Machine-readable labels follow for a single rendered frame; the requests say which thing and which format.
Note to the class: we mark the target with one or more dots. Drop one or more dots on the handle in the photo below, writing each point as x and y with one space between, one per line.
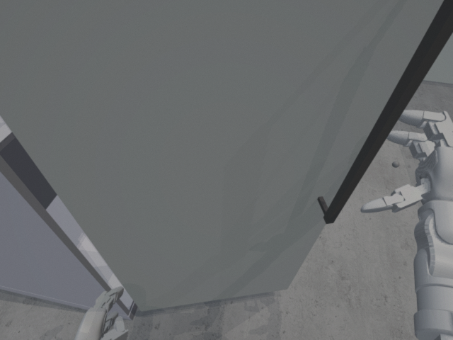
427 52

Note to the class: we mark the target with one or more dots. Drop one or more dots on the fridge door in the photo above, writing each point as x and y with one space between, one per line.
191 139

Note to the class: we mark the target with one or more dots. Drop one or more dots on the right robot forearm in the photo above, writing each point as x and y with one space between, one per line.
433 271

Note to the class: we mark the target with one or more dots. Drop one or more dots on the left robot hand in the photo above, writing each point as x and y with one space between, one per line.
96 323

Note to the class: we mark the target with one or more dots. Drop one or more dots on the right robot hand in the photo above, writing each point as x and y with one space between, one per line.
434 150

